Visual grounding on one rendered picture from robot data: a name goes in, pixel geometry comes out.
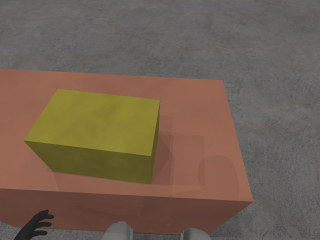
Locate left robot thigh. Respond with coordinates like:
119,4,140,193
100,223,134,240

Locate carton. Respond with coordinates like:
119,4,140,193
23,89,160,185

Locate pedestal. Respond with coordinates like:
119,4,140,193
0,68,254,236

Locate robot thigh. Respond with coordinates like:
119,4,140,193
178,228,212,240
100,223,134,240

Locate left robot hand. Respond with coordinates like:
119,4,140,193
14,209,54,240

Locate right robot thigh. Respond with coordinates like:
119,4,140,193
178,228,212,240

